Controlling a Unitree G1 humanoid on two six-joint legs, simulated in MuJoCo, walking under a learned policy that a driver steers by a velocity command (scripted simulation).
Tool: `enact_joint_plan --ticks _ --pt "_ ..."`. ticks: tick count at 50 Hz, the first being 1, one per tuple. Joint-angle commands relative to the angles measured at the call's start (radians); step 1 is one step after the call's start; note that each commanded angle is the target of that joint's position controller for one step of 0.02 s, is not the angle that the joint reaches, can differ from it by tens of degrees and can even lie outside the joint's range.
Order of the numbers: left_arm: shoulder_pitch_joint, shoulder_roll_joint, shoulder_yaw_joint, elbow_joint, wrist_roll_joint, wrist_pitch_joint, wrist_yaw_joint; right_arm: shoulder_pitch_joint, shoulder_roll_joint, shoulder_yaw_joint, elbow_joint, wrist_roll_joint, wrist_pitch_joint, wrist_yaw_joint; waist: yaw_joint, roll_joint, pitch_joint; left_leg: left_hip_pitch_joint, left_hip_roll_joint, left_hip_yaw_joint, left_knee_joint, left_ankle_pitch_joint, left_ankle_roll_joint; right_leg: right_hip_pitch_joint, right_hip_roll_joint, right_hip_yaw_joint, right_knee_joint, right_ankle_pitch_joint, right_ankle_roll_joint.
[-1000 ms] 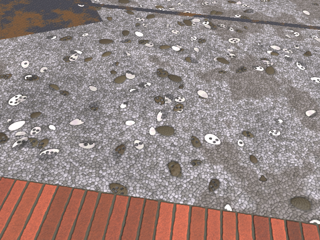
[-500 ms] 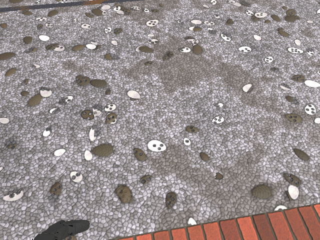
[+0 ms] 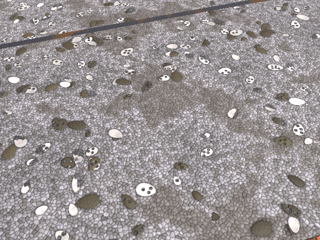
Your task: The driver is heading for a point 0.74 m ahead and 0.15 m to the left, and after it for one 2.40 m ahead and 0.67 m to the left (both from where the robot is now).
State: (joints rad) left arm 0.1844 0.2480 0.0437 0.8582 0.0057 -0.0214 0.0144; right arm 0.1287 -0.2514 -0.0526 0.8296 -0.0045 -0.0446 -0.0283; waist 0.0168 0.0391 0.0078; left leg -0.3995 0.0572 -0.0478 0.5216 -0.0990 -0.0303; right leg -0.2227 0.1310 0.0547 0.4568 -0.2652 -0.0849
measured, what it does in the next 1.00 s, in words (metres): walks ahead: right foot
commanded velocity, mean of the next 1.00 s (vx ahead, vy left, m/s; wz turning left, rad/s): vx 0.30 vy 0.00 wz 0.00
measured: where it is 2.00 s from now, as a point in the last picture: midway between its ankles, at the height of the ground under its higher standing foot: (142, 165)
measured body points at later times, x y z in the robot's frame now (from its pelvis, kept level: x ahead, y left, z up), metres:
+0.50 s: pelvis +0.09 +0.05 -0.01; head +0.10 +0.06 +0.44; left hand +0.13 +0.32 -0.15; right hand +0.19 -0.22 -0.12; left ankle +0.08 +0.15 -0.74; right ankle -0.02 -0.07 -0.70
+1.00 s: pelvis +0.30 +0.00 -0.01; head +0.34 -0.01 +0.44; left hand +0.50 +0.25 -0.10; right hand +0.28 -0.27 -0.15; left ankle +0.13 +0.14 -0.66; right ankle +0.39 -0.10 -0.74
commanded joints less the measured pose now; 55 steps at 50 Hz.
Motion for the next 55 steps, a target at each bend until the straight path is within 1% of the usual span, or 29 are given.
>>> enact_joint_plan --ticks 1,2,3,4,7,10,11,13,16,19,21,22,23,24,25,27,29,32,35,41,44,45,46,47,48,49,51,53,55 --pt "0.108 0.093 0.009 -0.032 0.022 -0.021 0.0 0.045 -0.195 -0.041 -0.047 -0.02 -0.026 -0.002 0.02 0.013 -0.165 0.35 0.14 -0.115 -0.067 0.556 0.092 -0.043 -0.17 0.127 0.062 0.279 -0.012" --pt "0.156 0.081 0.011 -0.014 0.015 -0.024 0.002 0.039 -0.165 -0.035 -0.034 -0.02 -0.016 -0.002 0.042 0.121 -0.192 0.405 0.187 -0.155 -0.024 0.585 0.185 -0.118 -0.114 0.073 0.085 0.055 0.036" --pt "0.11 0.092 0.008 -0.018 0.01 -0.019 0.002 0.031 -0.108 -0.024 -0.032 -0.013 -0.007 0.002 0.015 0.134 -0.194 0.365 0.195 -0.186 -0.053 0.472 0.212 -0.094 -0.116 0.052 0.083 -0.02 0.057" --pt "0.068 0.101 0.011 -0.027 0.005 -0.009 0.003 0.003 -0.088 -0.018 -0.033 -0.008 -0.002 0.005 0.012 0.118 -0.168 0.32 0.168 -0.17 -0.067 0.36 0.188 -0.077 -0.123 0.048 0.06 -0.003 0.062" --pt "0.043 0.114 0.017 -0.012 0.002 0.027 0.005 -0.026 -0.112 -0.026 -0.036 -0.004 -0.006 0.013 -0.005 0.02 -0.089 0.236 0.052 -0.051 -0.032 0.199 0.097 -0.046 -0.134 0.077 0.003 0.128 0.025" --pt "0.042 0.101 0.016 -0.001 0.0 0.027 0.004 -0.009 -0.105 -0.025 -0.011 -0.001 -0.008 0.012 -0.012 0.0 -0.075 0.246 0.027 -0.026 -0.015 0.219 0.077 -0.031 -0.148 0.092 0.003 0.204 0.009" --pt "0.066 0.091 0.014 0.018 -0.001 0.025 0.004 0.007 -0.089 -0.022 0.005 -0.002 -0.006 0.011 -0.011 -0.011 -0.096 0.26 0.014 -0.013 -0.011 0.14 0.077 -0.018 -0.144 0.088 -0.009 0.129 0.007" --pt "0.073 0.11 0.023 0.033 -0.013 0.021 0.003 -0.001 -0.092 -0.026 0.013 0.011 -0.002 0.01 -0.01 -0.062 -0.041 0.218 -0.039 0.029 0.035 -0.135 0.079 -0.061 -0.146 0.113 -0.046 -0.133 -0.026" --pt "0.112 0.155 0.034 0.034 -0.031 -0.016 0.001 -0.071 -0.076 -0.018 -0.018 0.029 -0.037 0.012 0.017 -0.183 0.112 -0.035 -0.089 0.071 0.149 -0.315 0.083 -0.015 -0.295 0.356 -0.174 -0.328 -0.134" --pt "0.11 0.172 0.043 0.034 -0.034 -0.055 0.003 -0.07 -0.087 -0.019 -0.024 0.029 -0.087 0.033 0.003 -0.191 0.126 -0.147 -0.047 0.044 0.144 -0.244 0.121 0.126 -0.384 0.431 -0.125 -0.001 -0.176" --pt "0.054 0.16 0.041 0.012 -0.033 -0.056 -0.001 0.052 -0.099 -0.029 0.025 0.03 -0.095 0.045 -0.057 -0.163 0.053 0.077 -0.056 0.046 0.046 -0.147 0.144 0.058 -0.325 0.317 -0.054 0.145 -0.124" --pt "-0.008 0.142 0.034 -0.017 -0.03 -0.06 -0.002 0.163 -0.144 -0.048 0.063 0.029 -0.097 0.048 -0.107 -0.09 0.013 0.262 -0.032 -0.036 -0.022 -0.078 0.172 -0.042 -0.218 0.19 0.091 0.271 -0.065" --pt "-0.021 0.098 0.025 -0.042 -0.029 -0.071 -0.001 0.295 -0.233 -0.079 0.103 0.025 -0.096 0.05 -0.139 0.117 -0.048 0.503 0.103 -0.315 -0.131 -0.056 0.254 -0.247 -0.075 0.024 0.42 0.284 0.02" --pt "0.009 0.092 0.021 -0.041 -0.024 -0.085 -0.003 0.367 -0.215 -0.069 0.117 0.013 -0.091 0.057 -0.146 0.234 -0.071 0.643 0.285 -0.606 -0.255 0.023 0.338 -0.474 -0.04 0.034 0.67 -0.264 0.055" --pt "0.01 0.13 0.032 -0.04 -0.04 -0.089 -0.009 0.303 -0.144 -0.043 0.105 0.013 -0.088 0.06 -0.099 0.105 -0.007 0.589 0.308 -0.584 -0.241 0.002 0.322 -0.557 -0.101 0.086 0.767 -0.284 0.034" --pt "0.007 0.116 0.031 -0.035 -0.047 -0.081 -0.017 0.199 -0.107 -0.024 0.068 0.017 -0.079 0.061 -0.052 0.004 0.051 0.475 0.252 -0.386 -0.278 0.029 0.277 -0.564 -0.191 0.044 0.742 -0.126 0.018" --pt "-0.01 0.104 0.038 -0.038 -0.03 -0.068 -0.018 0.18 -0.094 -0.012 0.066 0.011 -0.069 0.058 -0.039 0.03 0.055 0.398 0.18 -0.25 -0.332 0.073 0.234 -0.486 -0.235 0.008 0.635 -0.025 0.037" --pt "-0.073 0.071 0.031 -0.063 -0.018 -0.059 -0.018 0.233 -0.131 -0.018 0.086 0.008 -0.058 0.039 -0.056 0.039 0.058 0.383 0.143 -0.149 -0.374 0.176 0.234 -0.485 -0.232 -0.042 0.49 0.083 0.083" --pt "-0.175 0.041 0.017 -0.101 -0.02 -0.063 -0.02 0.253 -0.153 -0.022 0.092 0.008 -0.05 0.023 -0.08 0.04 0.069 0.346 0.122 -0.084 -0.397 0.167 0.219 -0.435 -0.211 -0.062 0.269 0.214 0.1" --pt "-0.298 0.068 0.015 -0.152 -0.033 -0.073 -0.045 0.31 -0.159 -0.027 0.122 0.025 -0.043 0.019 -0.093 0.059 0.112 0.406 0.186 -0.076 -0.385 0.139 0.211 -0.382 -0.186 -0.055 0.087 0.265 0.062" --pt "-0.226 0.119 0.036 -0.145 -0.031 -0.082 -0.051 0.287 -0.183 -0.037 0.117 0.025 -0.031 0.017 -0.025 0.076 0.048 0.453 0.199 -0.067 -0.255 0.426 0.184 -0.221 -0.144 -0.077 0.047 0.19 0.014" --pt "-0.097 0.152 0.057 -0.109 -0.03 -0.083 -0.045 0.274 -0.176 -0.033 0.113 0.023 -0.026 0.017 0.047 0.07 -0.031 0.42 0.161 -0.042 -0.106 0.566 0.164 -0.041 -0.119 -0.093 0.027 0.189 -0.012" --pt "0.095 0.202 0.08 -0.06 -0.026 -0.083 -0.035 0.256 -0.156 -0.022 0.094 0.014 -0.024 0.017 0.13 0.049 -0.158 0.267 0.11 -0.017 0.124 0.492 0.132 0.249 -0.182 -0.03 0.058 0.194 -0.053" --pt "0.245 0.297 0.103 -0.032 0.002 -0.078 -0.026 0.344 -0.055 0.007 0.067 0.01 -0.035 0.02 0.123 -0.161 -0.335 -0.111 -0.033 0.052 0.522 0.068 0.063 0.648 -0.455 0.362 0.028 0.031 -0.172" --pt "0.255 0.242 0.082 -0.024 -0.002 -0.075 -0.031 0.367 -0.046 0.012 0.081 0.032 -0.054 0.022 0.114 -0.293 -0.424 -0.241 -0.093 -0.071 0.721 -0.472 0.064 0.658 -0.563 0.678 -0.144 -0.127 -0.224" --pt "0.172 0.177 0.06 -0.029 -0.012 -0.078 -0.032 0.288 -0.151 -0.019 0.06 0.06 -0.061 0.023 0.104 -0.22 -0.24 -0.327 -0.035 -0.101 0.8 -0.429 0.077 0.505 -0.528 0.561 -0.182 -0.206 -0.172" --pt "0.021 0.112 0.04 -0.041 -0.011 -0.085 -0.035 0.199 -0.142 -0.025 0.034 0.049 -0.056 0.015 0.036 -0.126 -0.054 -0.292 0.052 -0.054 0.729 -0.268 0.087 0.209 -0.453 0.308 -0.252 -0.099 -0.111" --pt "-0.049 0.078 0.033 -0.034 0.003 -0.098 -0.041 0.249 -0.1 -0.032 0.051 0.039 -0.024 0.011 -0.028 -0.156 -0.011 -0.18 0.094 -0.063 0.669 -0.194 0.084 0.053 -0.394 0.148 -0.314 0.002 -0.084" --pt "-0.048 0.089 0.039 -0.016 0.005 -0.109 -0.04 0.252 -0.069 -0.03 0.043 0.038 0.0 0.01 -0.045 -0.137 0.013 -0.179 0.102 -0.06 0.653 -0.153 0.072 -0.002 -0.387 0.058 -0.354 0.078 -0.097"
Velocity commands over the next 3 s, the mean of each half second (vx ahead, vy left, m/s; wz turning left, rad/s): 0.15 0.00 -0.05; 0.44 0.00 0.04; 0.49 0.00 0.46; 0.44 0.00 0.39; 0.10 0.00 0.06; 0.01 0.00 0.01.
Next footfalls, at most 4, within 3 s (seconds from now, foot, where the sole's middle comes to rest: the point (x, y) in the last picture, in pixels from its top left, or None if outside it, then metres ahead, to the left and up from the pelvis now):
0.92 right None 0.43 -0.10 -0.77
1.48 left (130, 192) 0.69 0.19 -0.77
1.96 right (147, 130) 1.04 0.13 -0.77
2.30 left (106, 156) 0.88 0.33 -0.77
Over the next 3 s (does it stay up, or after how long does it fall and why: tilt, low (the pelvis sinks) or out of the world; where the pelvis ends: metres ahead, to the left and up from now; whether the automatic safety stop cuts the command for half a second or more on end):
stays up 0.93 0.21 0.00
